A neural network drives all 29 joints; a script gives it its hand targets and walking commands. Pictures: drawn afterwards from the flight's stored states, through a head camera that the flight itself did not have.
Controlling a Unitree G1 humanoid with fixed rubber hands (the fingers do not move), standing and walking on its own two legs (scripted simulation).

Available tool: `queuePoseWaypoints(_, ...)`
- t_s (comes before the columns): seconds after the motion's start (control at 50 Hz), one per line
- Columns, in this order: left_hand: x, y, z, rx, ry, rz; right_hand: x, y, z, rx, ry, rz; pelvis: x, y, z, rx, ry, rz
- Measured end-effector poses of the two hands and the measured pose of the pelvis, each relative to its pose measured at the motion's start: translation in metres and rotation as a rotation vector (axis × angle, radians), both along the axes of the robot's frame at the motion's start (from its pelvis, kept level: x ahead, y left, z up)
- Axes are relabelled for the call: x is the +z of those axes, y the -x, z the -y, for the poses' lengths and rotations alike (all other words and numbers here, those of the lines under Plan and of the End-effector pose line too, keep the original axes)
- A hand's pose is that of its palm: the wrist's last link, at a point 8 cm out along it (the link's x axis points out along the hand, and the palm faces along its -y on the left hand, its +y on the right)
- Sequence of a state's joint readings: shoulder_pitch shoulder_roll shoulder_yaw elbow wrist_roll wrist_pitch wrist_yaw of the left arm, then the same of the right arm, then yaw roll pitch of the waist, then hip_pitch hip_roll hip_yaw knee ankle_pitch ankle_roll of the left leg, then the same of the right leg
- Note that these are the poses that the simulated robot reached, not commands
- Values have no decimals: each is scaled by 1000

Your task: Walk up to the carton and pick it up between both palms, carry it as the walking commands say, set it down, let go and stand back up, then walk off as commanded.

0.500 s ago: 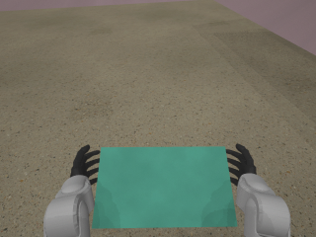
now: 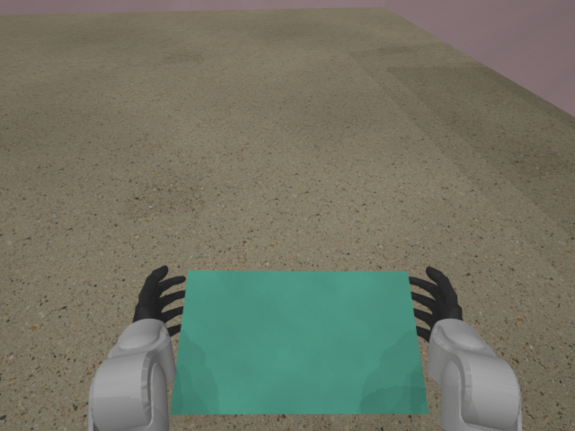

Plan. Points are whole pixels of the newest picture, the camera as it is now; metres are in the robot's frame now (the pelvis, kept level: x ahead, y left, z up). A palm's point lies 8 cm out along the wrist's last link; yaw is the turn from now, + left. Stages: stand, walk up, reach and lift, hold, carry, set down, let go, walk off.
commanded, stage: carry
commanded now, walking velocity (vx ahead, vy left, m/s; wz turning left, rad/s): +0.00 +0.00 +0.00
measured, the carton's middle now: (296, 343) +0.28 +0.00 +0.00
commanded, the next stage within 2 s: hold in 1.74 s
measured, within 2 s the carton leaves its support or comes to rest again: neither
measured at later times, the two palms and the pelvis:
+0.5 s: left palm (171, 327) +0.27 +0.17 +0.05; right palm (436, 328) +0.27 -0.19 +0.05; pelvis +0.00 -0.01 +0.00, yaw +0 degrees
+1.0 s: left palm (181, 331) +0.28 +0.16 +0.03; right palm (437, 330) +0.28 -0.20 +0.03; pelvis +0.01 -0.02 +0.00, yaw -1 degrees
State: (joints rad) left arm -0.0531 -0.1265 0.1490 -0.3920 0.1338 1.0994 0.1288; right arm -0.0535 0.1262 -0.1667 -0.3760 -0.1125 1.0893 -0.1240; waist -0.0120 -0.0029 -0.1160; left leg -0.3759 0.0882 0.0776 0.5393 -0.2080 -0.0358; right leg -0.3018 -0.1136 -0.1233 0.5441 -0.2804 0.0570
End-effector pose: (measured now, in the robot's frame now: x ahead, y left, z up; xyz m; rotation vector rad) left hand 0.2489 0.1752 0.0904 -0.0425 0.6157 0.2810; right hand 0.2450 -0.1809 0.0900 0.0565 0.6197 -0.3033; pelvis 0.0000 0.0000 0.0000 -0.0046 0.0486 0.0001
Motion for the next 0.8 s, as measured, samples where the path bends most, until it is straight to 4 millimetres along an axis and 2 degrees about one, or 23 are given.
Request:
queuePoseWaypoints(0.28,-29,-18,4,-30,-16,-25,-28,-15,5,17,13,-27,0,2,2,1,-2,0)
queuePoseWaypoints(0.8,-58,-29,18,-76,-64,-24,-60,-31,21,91,58,-24,0,-4,17,-7,-4,20)
